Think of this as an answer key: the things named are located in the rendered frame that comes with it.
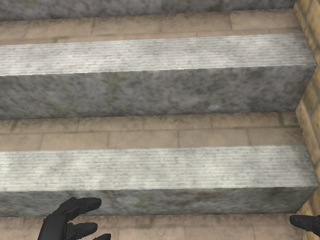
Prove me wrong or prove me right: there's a right robot hand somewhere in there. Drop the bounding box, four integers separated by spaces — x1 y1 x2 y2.
289 215 320 237

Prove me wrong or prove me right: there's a left robot hand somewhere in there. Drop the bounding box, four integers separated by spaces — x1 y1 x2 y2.
37 197 111 240

